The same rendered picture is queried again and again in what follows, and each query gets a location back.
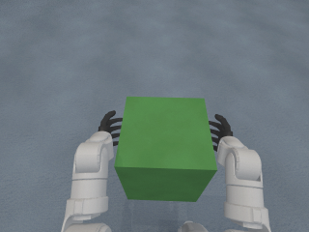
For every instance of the robot left upper arm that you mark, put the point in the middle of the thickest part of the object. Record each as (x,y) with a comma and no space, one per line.
(88,227)

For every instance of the robot right thigh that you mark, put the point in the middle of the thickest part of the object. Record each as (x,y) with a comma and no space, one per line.
(192,227)

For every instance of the robot right hand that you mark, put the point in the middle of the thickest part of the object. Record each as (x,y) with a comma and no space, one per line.
(224,130)

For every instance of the left robot forearm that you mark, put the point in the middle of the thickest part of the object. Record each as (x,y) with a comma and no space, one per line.
(88,197)

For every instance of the right robot forearm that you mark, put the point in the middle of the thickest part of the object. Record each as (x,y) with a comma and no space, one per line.
(244,203)

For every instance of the robot left hand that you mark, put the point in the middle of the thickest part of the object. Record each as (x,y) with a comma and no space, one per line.
(106,122)

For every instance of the carton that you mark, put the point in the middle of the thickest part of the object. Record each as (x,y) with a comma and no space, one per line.
(165,150)

